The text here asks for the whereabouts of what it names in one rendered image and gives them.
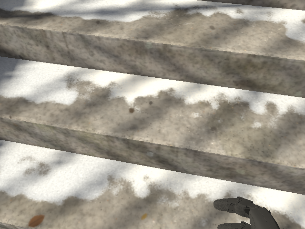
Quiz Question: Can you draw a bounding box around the robot right hand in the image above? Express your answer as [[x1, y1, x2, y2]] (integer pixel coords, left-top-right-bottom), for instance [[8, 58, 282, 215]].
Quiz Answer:
[[213, 197, 284, 229]]

